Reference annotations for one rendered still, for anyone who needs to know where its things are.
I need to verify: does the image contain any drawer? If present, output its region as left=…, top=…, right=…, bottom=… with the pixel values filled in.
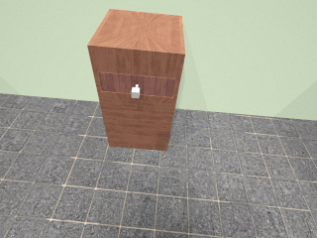
left=98, top=71, right=176, bottom=97

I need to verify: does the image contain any handle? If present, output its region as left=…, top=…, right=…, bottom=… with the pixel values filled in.
left=131, top=84, right=140, bottom=99

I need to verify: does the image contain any cabinet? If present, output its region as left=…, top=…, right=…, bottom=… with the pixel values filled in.
left=87, top=9, right=185, bottom=151

